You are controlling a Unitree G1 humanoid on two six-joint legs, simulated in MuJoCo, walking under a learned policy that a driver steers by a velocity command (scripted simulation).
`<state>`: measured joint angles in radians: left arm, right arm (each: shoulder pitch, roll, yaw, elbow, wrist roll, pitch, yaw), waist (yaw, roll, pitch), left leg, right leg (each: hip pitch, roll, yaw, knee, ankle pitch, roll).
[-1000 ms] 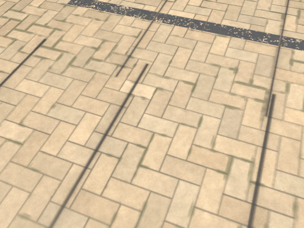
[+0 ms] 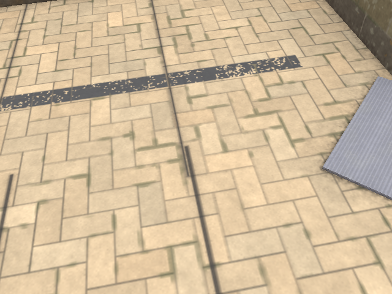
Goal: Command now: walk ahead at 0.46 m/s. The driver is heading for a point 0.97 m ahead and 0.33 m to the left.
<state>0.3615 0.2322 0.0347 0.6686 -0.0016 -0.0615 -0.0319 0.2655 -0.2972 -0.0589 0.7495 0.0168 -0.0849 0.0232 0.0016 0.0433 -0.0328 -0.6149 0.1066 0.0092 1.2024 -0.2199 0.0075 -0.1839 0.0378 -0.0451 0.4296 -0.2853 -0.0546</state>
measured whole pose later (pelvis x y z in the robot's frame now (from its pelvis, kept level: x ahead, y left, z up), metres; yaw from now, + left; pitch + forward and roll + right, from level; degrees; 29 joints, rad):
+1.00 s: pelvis +0.58 +0.08 +0.00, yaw +32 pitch +1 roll -2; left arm 0.27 0.25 0.06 0.69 0.01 -0.10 0.00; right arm 0.27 -0.31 -0.07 0.67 0.03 -0.02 0.00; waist 0.02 0.05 0.01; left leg -0.56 0.02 -0.07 1.21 -0.31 0.01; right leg -0.24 0.02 -0.05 0.42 -0.20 -0.02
